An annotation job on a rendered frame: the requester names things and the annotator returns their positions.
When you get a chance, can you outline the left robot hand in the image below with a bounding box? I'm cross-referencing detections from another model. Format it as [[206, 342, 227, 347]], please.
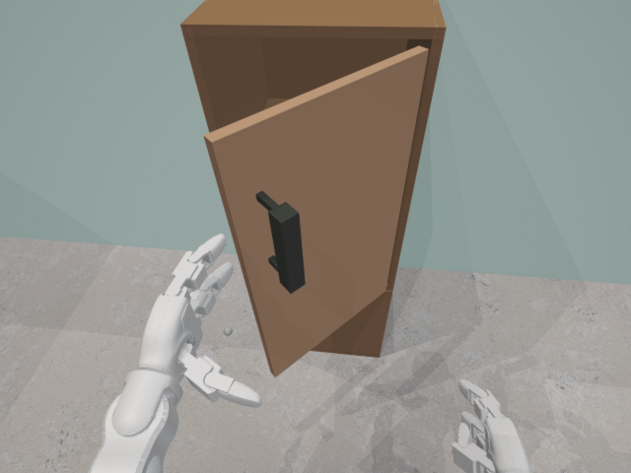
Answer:
[[137, 234, 262, 407]]

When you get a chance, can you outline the cupboard door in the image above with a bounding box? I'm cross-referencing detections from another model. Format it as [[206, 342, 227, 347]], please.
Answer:
[[203, 46, 429, 377]]

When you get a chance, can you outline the right robot hand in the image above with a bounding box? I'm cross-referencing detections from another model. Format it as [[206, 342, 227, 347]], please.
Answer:
[[453, 379, 531, 473]]

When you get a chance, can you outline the handle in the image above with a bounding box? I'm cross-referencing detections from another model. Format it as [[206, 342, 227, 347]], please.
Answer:
[[255, 191, 306, 294]]

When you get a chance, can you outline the robot left forearm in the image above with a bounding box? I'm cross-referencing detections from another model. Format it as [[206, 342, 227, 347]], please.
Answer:
[[88, 369, 183, 473]]

